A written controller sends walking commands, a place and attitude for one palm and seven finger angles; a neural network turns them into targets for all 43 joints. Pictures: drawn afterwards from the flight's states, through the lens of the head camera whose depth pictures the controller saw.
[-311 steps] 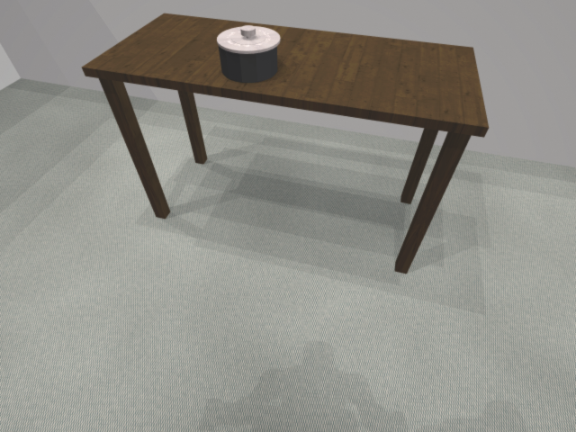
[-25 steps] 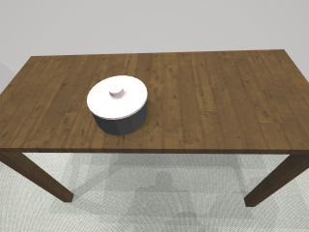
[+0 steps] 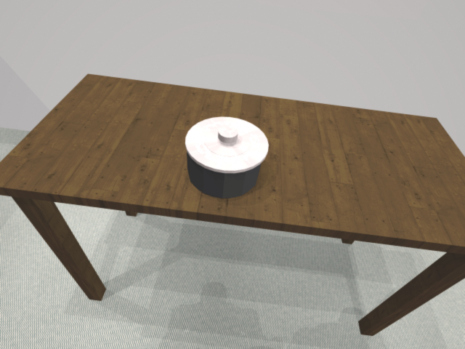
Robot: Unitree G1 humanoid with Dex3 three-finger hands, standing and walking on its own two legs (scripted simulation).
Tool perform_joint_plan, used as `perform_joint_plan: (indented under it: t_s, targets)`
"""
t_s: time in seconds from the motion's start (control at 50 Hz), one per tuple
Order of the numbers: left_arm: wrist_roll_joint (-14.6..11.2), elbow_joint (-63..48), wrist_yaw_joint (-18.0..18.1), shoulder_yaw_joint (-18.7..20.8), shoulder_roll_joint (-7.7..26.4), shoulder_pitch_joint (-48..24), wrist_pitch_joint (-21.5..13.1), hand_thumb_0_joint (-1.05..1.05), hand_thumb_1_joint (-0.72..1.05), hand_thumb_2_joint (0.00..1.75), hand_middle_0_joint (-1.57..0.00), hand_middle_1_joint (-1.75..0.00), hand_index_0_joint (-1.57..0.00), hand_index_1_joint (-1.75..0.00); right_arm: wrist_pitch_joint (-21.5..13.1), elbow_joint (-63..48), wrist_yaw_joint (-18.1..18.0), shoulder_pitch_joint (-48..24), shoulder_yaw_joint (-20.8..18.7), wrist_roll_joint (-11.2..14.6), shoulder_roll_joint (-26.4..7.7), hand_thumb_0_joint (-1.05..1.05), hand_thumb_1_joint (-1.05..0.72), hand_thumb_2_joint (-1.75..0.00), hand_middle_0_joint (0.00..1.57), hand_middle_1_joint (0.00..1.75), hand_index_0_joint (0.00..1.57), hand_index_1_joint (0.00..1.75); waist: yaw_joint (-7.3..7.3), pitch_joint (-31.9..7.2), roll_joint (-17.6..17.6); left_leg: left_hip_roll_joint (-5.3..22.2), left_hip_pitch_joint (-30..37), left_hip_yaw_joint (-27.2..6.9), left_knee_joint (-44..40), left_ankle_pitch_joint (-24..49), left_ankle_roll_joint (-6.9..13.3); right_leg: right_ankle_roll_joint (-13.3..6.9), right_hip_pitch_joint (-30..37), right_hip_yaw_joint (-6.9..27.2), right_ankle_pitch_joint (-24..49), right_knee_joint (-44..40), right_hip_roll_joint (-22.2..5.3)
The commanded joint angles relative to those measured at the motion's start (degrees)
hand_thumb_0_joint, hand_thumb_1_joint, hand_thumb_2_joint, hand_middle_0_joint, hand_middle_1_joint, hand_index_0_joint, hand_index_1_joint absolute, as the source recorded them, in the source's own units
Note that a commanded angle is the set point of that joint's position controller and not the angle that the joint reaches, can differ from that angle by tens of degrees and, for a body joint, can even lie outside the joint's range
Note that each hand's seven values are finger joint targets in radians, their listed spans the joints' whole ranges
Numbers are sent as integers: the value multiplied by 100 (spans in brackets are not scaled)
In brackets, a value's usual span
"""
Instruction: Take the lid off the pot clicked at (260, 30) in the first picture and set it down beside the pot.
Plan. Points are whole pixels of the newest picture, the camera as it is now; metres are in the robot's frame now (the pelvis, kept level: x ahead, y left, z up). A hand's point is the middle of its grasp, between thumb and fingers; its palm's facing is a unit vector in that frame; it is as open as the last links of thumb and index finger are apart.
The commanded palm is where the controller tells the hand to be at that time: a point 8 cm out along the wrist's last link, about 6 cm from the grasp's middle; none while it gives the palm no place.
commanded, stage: come to a stop and stand still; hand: left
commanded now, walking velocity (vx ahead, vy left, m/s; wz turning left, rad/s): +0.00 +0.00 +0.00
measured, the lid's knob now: (227, 134) +0.53 +0.07 +0.09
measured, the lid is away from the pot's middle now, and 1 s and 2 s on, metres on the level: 0.00 0.00 0.00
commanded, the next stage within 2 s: look again from close up in 0.36 s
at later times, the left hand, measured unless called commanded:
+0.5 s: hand out of the picture -0.01 +0.17 -0.18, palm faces +0.01 -0.98 -0.19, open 7.4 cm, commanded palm none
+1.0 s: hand out of the picture -0.06 +0.19 -0.19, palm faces +0.05 -0.98 -0.17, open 7.4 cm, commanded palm none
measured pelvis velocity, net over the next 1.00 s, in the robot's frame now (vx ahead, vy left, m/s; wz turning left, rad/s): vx -0.05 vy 0.02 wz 0.01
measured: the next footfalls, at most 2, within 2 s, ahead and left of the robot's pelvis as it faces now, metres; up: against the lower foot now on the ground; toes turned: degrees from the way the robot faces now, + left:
right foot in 0.20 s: +0.01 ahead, -0.11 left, +0.00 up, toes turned -2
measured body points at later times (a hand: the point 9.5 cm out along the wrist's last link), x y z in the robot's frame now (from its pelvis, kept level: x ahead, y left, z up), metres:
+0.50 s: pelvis -0.01 +0.01 +0.00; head +0.00 +0.00 +0.45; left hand -0.01 +0.22 -0.16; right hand -0.04 -0.20 -0.16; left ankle -0.01 +0.10 -0.74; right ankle -0.03 -0.11 -0.74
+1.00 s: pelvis -0.05 +0.02 -0.01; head -0.06 +0.04 +0.44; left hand -0.06 +0.24 -0.17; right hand -0.02 -0.21 -0.15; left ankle -0.01 +0.10 -0.74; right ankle -0.03 -0.10 -0.74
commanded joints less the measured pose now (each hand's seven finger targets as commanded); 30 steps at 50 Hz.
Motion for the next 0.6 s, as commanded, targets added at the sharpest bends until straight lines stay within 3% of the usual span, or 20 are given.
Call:
perform_joint_plan:
  t_s: [0.0,0.04,0.06,0.1,0.14,0.16,0.18,0.2,0.22,0.26,0.34,0.36,0.42,0.44,0.46,0.48,0.5,0.54,0.58]
  targets:
    - [-22,-150,-20,8,158,260,-121,0,90,90,-20,-30,-20,-30,-78,-172,-59,78,-34,-18,-820,0,-90,-90,20,30,20,30,-31,511,1196,1301,-384,-1146,-1314,962,609,-26,-323,29,-77,552,-91]
    - [-23,-158,-11,-28,112,221,-135,0,90,90,-20,-30,-20,-30,-77,-112,-60,217,-62,-26,-810,0,-90,-90,20,30,20,30,-107,345,1087,1311,-103,-1163,-1209,1200,673,-1,-243,-60,-84,166,-96]
    - [-26,-176,-15,-45,80,148,-145,0,90,90,-20,-30,-20,-30,-80,-92,-62,296,-55,-21,-783,0,-90,-90,20,30,20,30,-151,444,788,1351,-224,-1236,-1188,1239,728,-17,-115,-87,-113,-32,-94]
    - [-41,-136,4,-67,29,245,-172,0,90,90,-20,-30,-20,-30,-91,5,-61,381,-51,-31,-832,0,-90,-90,20,30,20,30,-114,343,735,1322,-200,-1250,-1036,1232,684,-31,237,-91,212,-796,-88]
    - [-34,-2,26,-86,51,494,-230,0,90,90,-20,-30,-20,-30,-102,78,-54,399,-32,19,-758,0,-90,-90,20,30,20,30,-35,189,569,1021,-346,-1079,-696,857,416,-44,830,-24,1195,-1912,-119]
    - [-33,8,37,-86,192,447,-280,0,90,90,-20,-30,-20,-30,-110,102,-36,452,-5,65,-601,0,-90,-90,20,30,20,30,-89,314,206,786,-608,-947,-538,637,231,-134,1044,329,1535,-2250,-286]
    - [-42,-2,37,-101,251,379,-322,0,90,90,-20,-30,-20,-30,-116,114,-26,454,17,71,-536,0,-90,-90,20,30,20,30,-170,371,127,563,-506,-742,-441,504,59,-287,835,659,1683,-2342,-571]
    - [-63,6,28,-111,322,287,-340,0,90,90,-20,-30,-20,-30,-127,160,-13,527,35,58,-494,0,-90,-90,20,30,20,30,-239,392,186,475,-309,-683,-497,493,-18,-385,607,676,1771,-2295,-688]
    - [-68,44,28,-121,243,266,-355,0,90,90,-20,-30,-20,-30,-133,221,-7,569,30,29,-487,0,-90,-90,20,30,20,30,-256,301,178,515,-59,-684,-466,990,-23,-392,551,568,2165,-2154,-588]
    - [-106,46,39,-139,202,202,-399,0,90,90,-20,-30,-20,-30,-134,350,-20,706,20,37,-581,0,-90,-90,20,30,20,30,-259,32,-382,648,125,-685,-410,1313,5,-331,775,374,2419,-2121,-457]
    - [-102,95,55,-160,79,207,-358,0,90,90,-20,-30,-20,-30,-138,523,-28,774,51,25,-556,0,-90,-90,20,30,20,30,-251,345,247,652,95,-727,-653,922,-9,-298,558,358,1637,-2209,-366]
    - [-105,91,48,-156,129,212,-342,0,90,90,-20,-30,-20,-30,-128,537,-27,784,56,34,-535,0,-90,-90,20,30,20,30,-221,433,195,656,-38,-741,-683,765,9,-291,596,303,1538,-2250,-326]
    - [-99,147,52,-161,46,271,-333,0,90,90,-20,-30,-20,-30,-130,598,-43,844,70,21,-462,0,-90,-90,20,30,20,30,-219,533,472,642,-97,-735,-756,620,-11,-298,564,308,1509,-2244,-320]
    - [47,167,248,-233,155,475,-541,0,90,90,-20,-30,-20,-30,-278,156,45,469,133,31,-674,0,-90,-90,20,30,20,30,-94,682,22,737,-645,-525,422,1854,-107,-222,534,359,3266,-2022,-480]
    - [-46,123,218,-152,324,625,-517,0,90,90,-20,-30,-20,-30,-261,114,24,498,73,39,-466,0,-90,-90,20,30,20,30,-142,-51,349,534,-161,-415,402,2130,-235,-468,1016,444,4938,-1648,-683]
    - [-106,50,207,-170,296,627,-510,0,90,90,-20,-30,-20,-30,-286,125,-20,801,54,17,-350,0,-90,-90,20,30,20,30,-244,-368,343,576,-97,-511,257,1765,-173,-540,1234,437,4523,-1491,-741]
    - [-143,-12,205,-191,214,561,-486,0,90,90,-20,-30,-20,-30,-270,112,-37,858,45,11,-444,0,-90,-90,20,30,20,30,-248,-428,411,666,-172,-555,270,1448,-116,-564,1135,407,3475,-1532,-642]
    - [-100,-119,165,-185,146,480,-475,0,90,90,-20,-30,-20,-30,-214,116,-18,728,7,23,-471,0,-90,-90,20,30,20,30,-239,-201,401,627,-328,-591,226,1016,-57,-523,892,433,2440,-1694,-517]
    - [-72,-214,131,-178,108,388,-420,0,90,90,-20,-30,-20,-30,-156,16,-2,646,-7,9,-482,0,-90,-90,20,30,20,30,-242,300,362,606,-583,-653,145,493,-51,-530,454,412,1471,-1831,-448]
